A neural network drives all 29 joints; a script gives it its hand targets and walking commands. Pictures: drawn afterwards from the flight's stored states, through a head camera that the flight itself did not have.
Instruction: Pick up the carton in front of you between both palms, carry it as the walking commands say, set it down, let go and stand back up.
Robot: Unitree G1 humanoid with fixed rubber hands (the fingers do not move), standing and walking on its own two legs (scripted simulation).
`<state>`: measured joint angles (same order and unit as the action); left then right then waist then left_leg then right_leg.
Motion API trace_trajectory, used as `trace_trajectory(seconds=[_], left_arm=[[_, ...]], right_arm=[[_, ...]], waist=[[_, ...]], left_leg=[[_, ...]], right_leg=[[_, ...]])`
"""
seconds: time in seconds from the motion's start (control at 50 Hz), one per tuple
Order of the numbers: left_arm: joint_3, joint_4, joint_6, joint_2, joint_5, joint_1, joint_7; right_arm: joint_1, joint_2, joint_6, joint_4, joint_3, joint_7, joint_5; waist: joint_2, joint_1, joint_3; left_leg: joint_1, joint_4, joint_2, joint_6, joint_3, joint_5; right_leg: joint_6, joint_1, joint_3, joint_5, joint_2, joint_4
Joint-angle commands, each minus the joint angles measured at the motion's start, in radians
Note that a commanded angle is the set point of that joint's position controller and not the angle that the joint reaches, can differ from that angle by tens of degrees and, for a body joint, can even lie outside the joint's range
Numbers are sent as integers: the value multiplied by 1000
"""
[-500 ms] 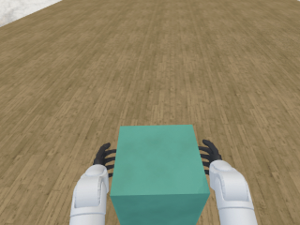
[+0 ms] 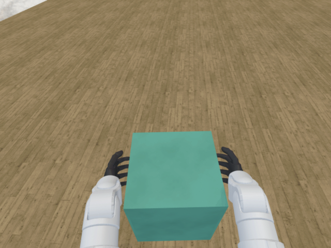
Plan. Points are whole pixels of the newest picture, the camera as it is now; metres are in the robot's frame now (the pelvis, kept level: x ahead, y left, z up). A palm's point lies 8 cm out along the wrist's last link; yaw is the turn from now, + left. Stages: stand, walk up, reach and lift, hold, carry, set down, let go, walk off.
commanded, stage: carry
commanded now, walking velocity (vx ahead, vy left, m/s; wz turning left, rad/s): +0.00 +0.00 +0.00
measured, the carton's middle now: (173, 188) +0.31 +0.00 -0.04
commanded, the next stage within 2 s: hold in 0.02 s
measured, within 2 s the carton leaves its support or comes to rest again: neither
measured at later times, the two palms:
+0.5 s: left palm (103, 198) +0.24 +0.16 +0.05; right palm (229, 178) +0.29 -0.13 +0.04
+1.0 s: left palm (119, 203) +0.31 +0.17 -0.12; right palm (214, 194) +0.33 -0.13 -0.13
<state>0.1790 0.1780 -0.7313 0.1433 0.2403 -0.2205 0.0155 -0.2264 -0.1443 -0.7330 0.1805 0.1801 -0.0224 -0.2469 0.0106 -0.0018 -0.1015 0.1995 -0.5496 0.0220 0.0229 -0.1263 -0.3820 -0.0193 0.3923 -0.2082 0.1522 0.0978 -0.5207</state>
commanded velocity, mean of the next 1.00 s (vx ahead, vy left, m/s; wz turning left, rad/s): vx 0.00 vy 0.00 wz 0.00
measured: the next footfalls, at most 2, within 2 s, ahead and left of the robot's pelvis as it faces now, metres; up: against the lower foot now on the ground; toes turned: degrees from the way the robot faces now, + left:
none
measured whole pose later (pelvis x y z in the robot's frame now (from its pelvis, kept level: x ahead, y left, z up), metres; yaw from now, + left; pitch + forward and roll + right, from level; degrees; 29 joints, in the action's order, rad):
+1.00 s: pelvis -0.06 -0.05 -0.05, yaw +11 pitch +20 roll +1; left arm 0.44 0.66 -0.17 0.07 0.32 -0.69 -0.07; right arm -0.59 -0.21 -0.21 0.48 0.45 -0.07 -0.33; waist 0.04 0.02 0.11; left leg 0.90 -0.94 -0.04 -0.03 0.08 -0.39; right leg -0.02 1.00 -0.01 0.20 -0.01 -0.85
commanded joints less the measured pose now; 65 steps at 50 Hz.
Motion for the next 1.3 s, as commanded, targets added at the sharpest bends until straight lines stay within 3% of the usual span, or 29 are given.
trace_trajectory(seconds=[0.0, 0.02, 0.04, 0.06, 0.08, 0.12, 0.14, 0.2, 0.28, 0.38, 0.46, 0.54, 0.6, 0.66, 0.72, 0.8, 0.9, 1.0, 1.04, 1.1, 1.18, 1.28], left_arm=[[-548, -70, 33, 887, -249, -456, -218], [-525, -37, 48, 911, -235, -392, -221], [-509, -60, 78, 895, -223, -393, -208], [-496, -52, 87, 867, -203, -367, -202], [-467, -31, 95, 864, -187, -336, -189], [-476, -30, 103, 861, -191, -361, -187], [-472, -17, 108, 864, -191, -363, -184], [-525, -36, 106, 889, -225, -446, -207], [-534, -11, 99, 890, -234, -490, -235], [-496, 38, 106, 896, -215, -514, -245], [-403, 149, 142, 873, -160, -640, -263], [-255, 328, 209, 843, -71, -802, -293], [-90, 455, 259, 766, 27, -872, -297], [54, 529, 299, 656, 114, -882, -277], [125, 565, 343, 572, 158, -863, -260], [79, 566, 447, 572, 133, -851, -267], [-87, 546, 597, 657, 36, -905, -270], [-296, 437, 647, 732, -87, -990, -254], [-352, 402, 636, 756, -118, -1013, -242], [-378, 410, 594, 818, -130, -1026, -236], [-325, 483, 523, 868, -107, -1037, -244], [-262, 533, 482, 866, -86, -1085, -242]], right_arm=[[-445, -885, 30, -63, -551, 224, 249], [-354, -909, 28, -96, -554, 222, 257], [-375, -869, 47, -124, -550, 217, 251], [-375, -863, 54, -137, -549, 218, 244], [-404, -839, 60, -143, -565, 224, 246], [-413, -857, 69, -149, -596, 224, 262], [-434, -843, 71, -148, -598, 227, 258], [-413, -876, 72, -113, -582, 218, 240], [-385, -885, 69, -53, -520, 210, 196], [-439, -906, 65, -26, -516, 227, 195], [-596, -949, 78, 57, -480, 240, 188], [-757, -989, 116, 232, -354, 246, 145], [-819, -956, 155, 362, -204, 214, 76], [-814, -844, 201, 424, -50, 167, -7], [-772, -721, 258, 451, 64, 125, -73], [-751, -715, 378, 428, 47, 100, -84], [-836, -809, 550, 390, -141, 91, -25], [-936, -869, 604, 269, -353, 87, 61], [-960, -865, 594, 234, -399, 95, 82], [-973, -869, 557, 246, -405, 131, 93], [-986, -869, 493, 315, -343, 192, 76], [-1024, -845, 449, 382, -253, 244, 56]], waist=[[-10, 0, -228], [126, 17, -55], [120, -4, -114], [51, -5, -123], [58, -31, -146], [7, -29, -161], [33, -35, -167], [6, 9, -150], [25, 41, -86], [28, 20, -47], [19, -14, -15], [-5, -20, -15], [-41, -23, 16], [-38, -12, 33], [-20, 11, 5], [-6, 29, -144], [4, 20, -441], [3, 35, -847], [9, 50, -950], [27, 76, -957], [42, 97, -847], [55, 114, -811]], left_leg=[[58, 109, 121, 12, 98, 257], [163, 221, -45, 22, 259, 512], [188, 219, -52, 12, 269, 551], [69, 204, -44, 9, 281, 598], [-10, 215, -61, 5, 261, 552], [-39, 215, -74, -2, 262, 584], [-60, 242, -77, 2, 253, 477], [-48, 227, -75, -13, 254, 476], [62, 262, -69, -9, 253, 303], [188, 293, -65, 18, 247, 158], [289, 289, -63, 58, 229, -26], [304, 200, -74, 73, 212, -101], [322, 106, -89, 68, 212, -84], [384, 39, -93, 63, 213, -61], [481, -24, -102, 53, 207, -27], [606, -113, -127, 38, 198, 64], [813, -229, -166, 12, 189, 121], [945, -364, -190, -20, 169, 180], [966, -412, -194, -29, 169, 198], [984, -464, -197, -36, 173, 171], [1050, -503, -197, -39, 173, 85], [1129, -568, -198, -44, 172, 88]], right_leg=[[-2, -219, 118, -173, 89, 36], [-25, -562, 261, -335, -191, 35], [-24, -648, 297, -425, -169, 39], [-15, -566, 300, -424, -178, 60], [-11, -543, 304, -445, -170, 75], [9, -552, 296, -431, -188, 87], [13, -544, 284, -355, -191, 97], [9, -530, 275, -276, -204, 115], [1, -574, 270, -187, -201, 119], [10, -660, 268, -130, -192, 113], [24, -678, 269, 25, -185, 97], [32, -598, 310, 204, -169, 93], [35, -511, 345, 289, -151, 94], [32, -439, 354, 283, -149, 58], [28, -345, 343, 193, -158, -4], [29, -263, 328, -32, -175, -121], [32, -245, 324, -260, -180, -310], [38, -255, 310, -420, -192, -488], [40, -195, 288, -415, -202, -544], [39, 5, 245, -293, -220, -590], [32, 272, 203, -136, -230, -633], [26, 471, 180, -107, -231, -703]])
